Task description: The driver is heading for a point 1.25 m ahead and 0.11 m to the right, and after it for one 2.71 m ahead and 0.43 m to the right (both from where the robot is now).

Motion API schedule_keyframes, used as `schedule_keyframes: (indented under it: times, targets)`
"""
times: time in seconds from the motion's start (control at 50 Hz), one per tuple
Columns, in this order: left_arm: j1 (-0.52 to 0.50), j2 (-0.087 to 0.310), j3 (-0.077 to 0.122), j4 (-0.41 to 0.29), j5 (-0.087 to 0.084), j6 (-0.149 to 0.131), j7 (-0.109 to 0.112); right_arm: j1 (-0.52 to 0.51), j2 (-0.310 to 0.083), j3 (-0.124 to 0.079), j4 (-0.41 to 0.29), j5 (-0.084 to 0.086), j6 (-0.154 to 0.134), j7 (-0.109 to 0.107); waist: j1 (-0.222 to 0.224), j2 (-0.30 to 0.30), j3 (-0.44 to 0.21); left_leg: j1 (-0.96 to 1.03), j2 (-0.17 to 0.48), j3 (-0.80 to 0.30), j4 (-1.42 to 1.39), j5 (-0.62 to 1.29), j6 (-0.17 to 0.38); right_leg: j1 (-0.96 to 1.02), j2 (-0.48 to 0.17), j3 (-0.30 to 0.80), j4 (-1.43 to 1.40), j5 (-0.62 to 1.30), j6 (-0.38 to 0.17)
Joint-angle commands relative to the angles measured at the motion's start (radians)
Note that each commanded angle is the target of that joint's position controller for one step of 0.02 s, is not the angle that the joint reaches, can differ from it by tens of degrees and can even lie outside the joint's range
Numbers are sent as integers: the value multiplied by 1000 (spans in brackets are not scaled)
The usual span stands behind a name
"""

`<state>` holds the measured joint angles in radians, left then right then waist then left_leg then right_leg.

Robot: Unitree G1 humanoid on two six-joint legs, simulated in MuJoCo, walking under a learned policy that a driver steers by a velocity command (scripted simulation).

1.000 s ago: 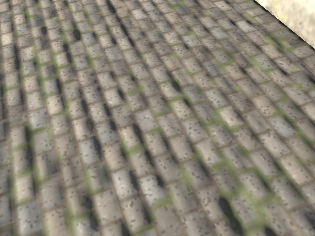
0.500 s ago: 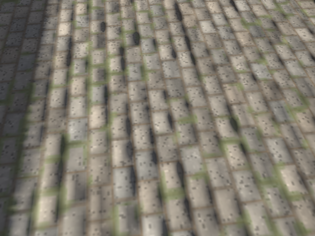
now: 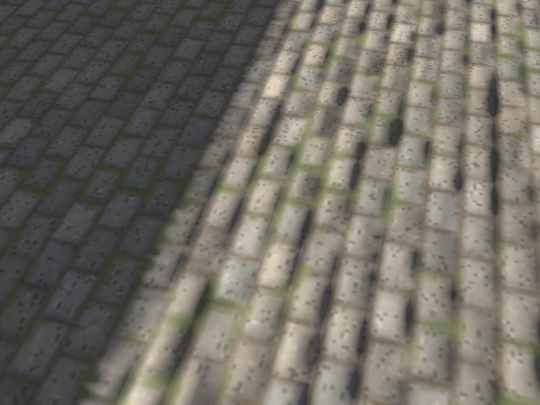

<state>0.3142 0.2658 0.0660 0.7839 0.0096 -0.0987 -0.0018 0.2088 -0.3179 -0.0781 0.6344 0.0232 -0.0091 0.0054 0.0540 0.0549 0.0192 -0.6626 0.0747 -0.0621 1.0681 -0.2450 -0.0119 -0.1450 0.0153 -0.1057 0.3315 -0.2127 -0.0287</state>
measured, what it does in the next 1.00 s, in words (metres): walks ahead: left foot, then right foot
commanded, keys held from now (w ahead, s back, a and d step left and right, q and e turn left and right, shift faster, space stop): w+q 0.14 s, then w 0.28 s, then w+e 0.58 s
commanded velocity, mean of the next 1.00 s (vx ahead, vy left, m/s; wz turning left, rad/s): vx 0.50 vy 0.00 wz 0.00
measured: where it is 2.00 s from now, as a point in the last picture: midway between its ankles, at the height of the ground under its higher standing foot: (334, 205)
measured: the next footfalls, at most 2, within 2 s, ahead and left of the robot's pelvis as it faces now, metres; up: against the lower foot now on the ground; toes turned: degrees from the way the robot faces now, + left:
left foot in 0.26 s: +0.29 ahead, +0.17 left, +0.00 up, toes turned +11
right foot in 0.80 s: +0.63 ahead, -0.03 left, +0.00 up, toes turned +0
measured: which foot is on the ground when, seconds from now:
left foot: up 0.00-0.24, down 0.26-0.82, up 0.84-1.00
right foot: down 0.00-0.26, up 0.28-0.78, down 0.80-1.00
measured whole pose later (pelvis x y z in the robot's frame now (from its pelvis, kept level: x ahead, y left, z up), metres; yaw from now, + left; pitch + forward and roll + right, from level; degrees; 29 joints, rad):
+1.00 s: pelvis +0.57 +0.04 +0.00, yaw -5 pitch +2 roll +0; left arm 0.29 0.29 0.06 0.73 -0.01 -0.05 -0.02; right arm 0.18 -0.30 -0.05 0.70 -0.01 -0.10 0.00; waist 0.03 0.02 0.04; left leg -0.57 0.08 -0.07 1.08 -0.32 -0.03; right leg -0.28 0.10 0.05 0.41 -0.16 -0.10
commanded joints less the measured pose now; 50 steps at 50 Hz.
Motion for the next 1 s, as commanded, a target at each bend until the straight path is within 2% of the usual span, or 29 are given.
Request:
schedule_keyframes:
  times: [0.02, 0.08, 0.16, 0.2, 0.22, 0.24, 0.26, 0.28, 0.3, 0.32, 0.34, 0.36, 0.4, 0.46, 0.58, 0.68, 0.72, 0.74, 0.76, 0.78, 0.8, 0.82, 0.84, 0.86, 0.88, 0.9, 0.92, 0.94, 1.0]
  targets:
    - [-67, 162, 39, -53, -2, -13, 5, -38, -23, -1, -74, -1, -12, 11, -19, -127, 4, -78, 38, -21, -119, 137, -7, 70, -275, 142, -171, 239, -156]
    - [-45, 182, 42, -29, -9, -3, 10, -134, -5, 8, -93, 0, -23, 30, 17, -117, 30, -32, 23, 32, -284, 254, 8, 89, -260, 47, -167, 267, -129]
    - [6, 213, 50, 7, -29, 17, 8, -219, -6, 9, -131, 4, -26, 51, 35, -117, 63, 3, -2, 84, -406, 191, 51, 173, -295, -5, -136, 350, -110]
    - [11, 239, 56, 19, -41, 27, 8, -194, -28, -3, -138, -4, -25, 53, -4, -137, 35, 99, -56, 123, -442, 86, 93, 210, -306, -30, -44, 638, -100]
    - [7, 254, 59, 23, -46, 32, 10, -126, -54, -18, -126, -9, -23, 50, -53, -150, -13, 206, -94, 146, -465, 53, 119, 216, -301, -49, 60, 802, -90]
    - [-2, 247, 53, 26, -47, 37, 13, 26, -93, -43, -82, -9, -21, 43, -142, -132, -93, 425, -135, 162, -534, 123, 152, 162, -273, -84, 235, 866, -68]
    - [7, 209, 35, 20, -29, 32, 17, 190, -153, -71, -36, -7, -14, 25, -215, -87, -180, 723, -83, 59, -525, 175, 186, -42, -237, -94, 477, 668, -31]
    - [112, 71, -14, -30, 8, 13, 1, 213, -280, -86, -27, -7, -19, 14, -117, 197, -295, 1086, 220, -474, -562, 94, 361, -488, -71, -64, 880, -230, 37]
    - [54, 136, -7, -16, -24, -17, -11, 255, -206, -63, -43, -6, -29, 17, -178, 121, -453, 1110, 307, -742, -719, -21, 421, -574, -24, 159, 1036, -386, 36]
    - [-61, 192, 12, -53, -65, -27, -16, 209, -161, -46, -29, -15, -40, 23, -192, 71, -295, 1007, 267, -575, -740, 24, 365, -658, -69, 176, 1056, -311, 23]
    - [-102, 175, 4, -68, -60, -33, -11, 146, -135, -37, -25, -10, -47, 23, -154, 29, -191, 859, 224, -443, -746, 94, 327, -651, -113, 165, 985, -225, 12]
    - [-113, 170, 5, -59, -35, -31, -5, 81, -98, -25, -25, -13, -50, 23, -115, -6, -122, 720, 188, -347, -762, 192, 301, -603, -145, 159, 910, -167, 16]
    - [-59, 162, 10, -39, -24, -8, -7, 25, -63, -11, -31, -28, -60, 22, -51, 13, -91, 562, 149, -259, -824, 282, 291, -481, -172, 170, 839, -104, 26]
    - [-53, 113, -1, -27, -20, 23, -5, 24, -85, -16, -1, -26, -81, 16, -30, -7, -49, 488, 148, -151, -896, 344, 298, -485, -177, 158, 741, -22, 58]
    - [-217, 76, -16, -62, -30, 23, -23, 72, -104, -18, 60, -33, -90, -1, -98, -9, 29, 506, 106, 54, -948, 286, 217, -495, -133, 145, 404, 330, 50]
    - [-320, 76, -19, -118, -32, 21, -50, 129, -122, -28, 116, -19, -74, -6, -138, -17, 66, 692, 171, 101, -906, 316, 190, -558, -101, 133, 270, 289, 6]
    - [-320, 83, -15, -137, -27, 21, -63, 124, -133, -33, 125, -13, -59, -13, -125, -3, 56, 761, 191, 118, -839, 467, 168, -552, -80, 102, 252, 185, -23]
    - [-295, 97, -8, -140, -25, 22, -67, 109, -146, -37, 122, -12, -52, -18, -104, 16, 29, 778, 189, 136, -776, 640, 153, -502, -52, 71, 251, 127, -41]
    - [-237, 122, 5, -135, -23, 26, -66, 98, -161, -41, 118, -13, -43, -25, -70, 37, -21, 788, 180, 155, -677, 830, 135, -413, -13, 35, 259, 75, -61]
    - [-111, 159, 29, -107, -23, 29, -62, 81, -163, -39, 112, -13, -32, -33, 4, 29, -95, 750, 150, 195, -497, 940, 106, -239, 34, 7, 226, 90, -90]
    - [48, 227, 60, -75, -26, 34, -49, 96, -142, -28, 99, -21, -33, -44, 73, -23, -191, 571, 111, 212, -243, 798, 65, 46, -3, 111, 218, 144, -138]
    - [117, 345, 87, -74, -30, 34, -38, 203, -23, 13, 49, -48, -58, -30, 12, -277, -319, 120, -64, 191, 163, 96, -13, 450, -272, 631, 184, 51, -332]
    - [143, 282, 67, -85, -35, 29, -41, 157, -45, 21, 54, -37, -96, -13, 51, -250, -444, -58, -151, -14, 310, -334, -12, 583, -350, 959, 12, -56, -397]
    - [114, 226, 51, -83, -27, 28, -37, 61, -106, 4, 30, 6, -119, 3, 74, -190, -318, -151, -83, -61, 334, -269, 11, 511, -320, 811, -10, -73, -333]
    - [56, 203, 45, -94, -28, 27, -32, 6, -101, 10, 13, 8, -133, 4, 51, -118, -210, -151, -38, -44, 263, -185, 25, 365, -279, 683, -14, -20, -295]
    - [-8, 178, 36, -108, -27, 30, -29, -17, -99, 7, 12, -15, -135, -3, 10, -60, -129, -106, -3, -31, 166, -134, 22, 210, -243, 588, -27, 75, -271]
    - [-51, 152, 26, -125, -18, 32, -25, -11, -107, -1, 12, -29, -127, -8, -28, -71, -92, -30, 21, -30, 102, -99, 14, 93, -212, 525, -53, 166, -261]
    - [-74, 146, 23, -139, -11, 33, -22, 6, -102, -3, 10, -33, -114, -8, -53, -97, -80, 20, 26, -28, 70, -83, 3, 22, -193, 503, -76, 208, -264]
    - [-78, 171, 32, -141, -17, 29, -7, 15, -65, 6, 10, -40, -87, -14, -73, -108, -57, 60, 17, 4, -62, -20, -43, -99, -158, 413, -105, 311, -270]
Keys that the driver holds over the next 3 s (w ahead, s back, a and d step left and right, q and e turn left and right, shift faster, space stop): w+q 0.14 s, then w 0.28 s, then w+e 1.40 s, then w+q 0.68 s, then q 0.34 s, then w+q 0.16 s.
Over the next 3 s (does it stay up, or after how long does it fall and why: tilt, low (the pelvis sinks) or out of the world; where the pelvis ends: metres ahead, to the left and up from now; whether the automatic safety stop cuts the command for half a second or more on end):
stays up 1.51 -0.35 -0.01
